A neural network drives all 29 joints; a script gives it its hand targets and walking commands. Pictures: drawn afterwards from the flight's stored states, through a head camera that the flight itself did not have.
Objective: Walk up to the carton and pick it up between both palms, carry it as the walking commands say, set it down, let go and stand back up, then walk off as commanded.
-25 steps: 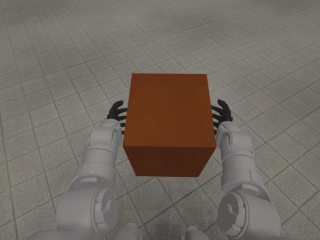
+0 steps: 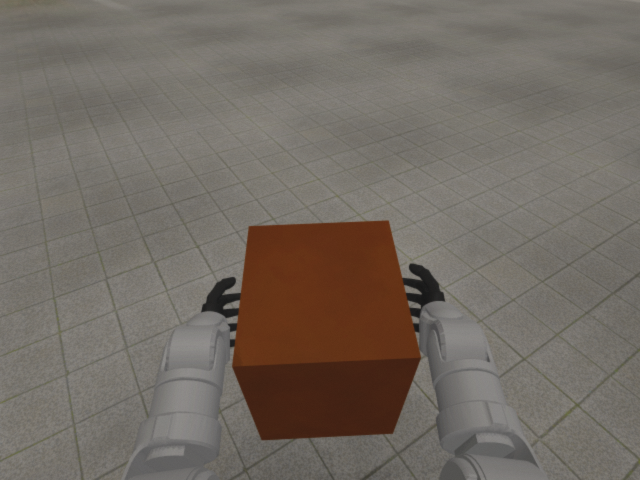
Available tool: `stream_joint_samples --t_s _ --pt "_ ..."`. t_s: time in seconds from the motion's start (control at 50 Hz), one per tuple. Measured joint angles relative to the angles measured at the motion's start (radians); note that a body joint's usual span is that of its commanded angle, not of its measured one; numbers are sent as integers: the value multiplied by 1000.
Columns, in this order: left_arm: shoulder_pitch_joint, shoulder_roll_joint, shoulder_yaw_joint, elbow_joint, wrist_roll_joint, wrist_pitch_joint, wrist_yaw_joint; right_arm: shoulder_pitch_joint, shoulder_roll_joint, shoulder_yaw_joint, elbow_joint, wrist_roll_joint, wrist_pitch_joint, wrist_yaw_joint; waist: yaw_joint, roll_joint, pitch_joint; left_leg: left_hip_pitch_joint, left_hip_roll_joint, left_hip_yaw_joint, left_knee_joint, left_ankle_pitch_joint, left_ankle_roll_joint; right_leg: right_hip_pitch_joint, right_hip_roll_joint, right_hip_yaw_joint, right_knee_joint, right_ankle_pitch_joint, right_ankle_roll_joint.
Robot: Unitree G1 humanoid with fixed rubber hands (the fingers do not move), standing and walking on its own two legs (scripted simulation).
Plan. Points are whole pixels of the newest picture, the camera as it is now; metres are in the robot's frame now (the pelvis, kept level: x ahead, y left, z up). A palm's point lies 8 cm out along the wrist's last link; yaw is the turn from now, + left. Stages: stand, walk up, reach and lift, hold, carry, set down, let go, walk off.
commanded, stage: reach and lift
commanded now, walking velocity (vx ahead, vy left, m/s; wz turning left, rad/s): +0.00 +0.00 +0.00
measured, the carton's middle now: (323, 333) +0.34 +0.02 +0.00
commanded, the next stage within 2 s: hold in 1.06 s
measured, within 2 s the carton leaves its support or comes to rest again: neither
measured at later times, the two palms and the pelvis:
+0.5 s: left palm (214, 331) +0.30 +0.16 +0.05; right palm (432, 317) +0.34 -0.12 +0.06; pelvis +0.00 +0.00 +0.00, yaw +0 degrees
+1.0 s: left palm (213, 334) +0.29 +0.16 +0.05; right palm (436, 329) +0.32 -0.13 +0.05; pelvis +0.00 +0.00 +0.00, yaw +0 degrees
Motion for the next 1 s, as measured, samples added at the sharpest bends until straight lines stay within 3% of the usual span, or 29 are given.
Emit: stream_joint_samples --t_s 0.1,0.32,1.0 --pt "0 -12 23 29 0 -6 -2 -2 24 -63 0 0 15 -9 0 -1 -1 1 0 0 0 4 0 2 0 0 -1 4 0" --pt "-3 -12 23 36 0 -18 -3 -9 24 -68 0 0 16 -13 0 -1 -1 1 -1 0 0 2 0 2 0 1 -1 3 0" --pt "40 -11 -27 -54 0 27 -5 91 25 2 -113 0 35 0 0 0 -2 1 -1 0 0 3 -1 2 0 1 -2 3 0"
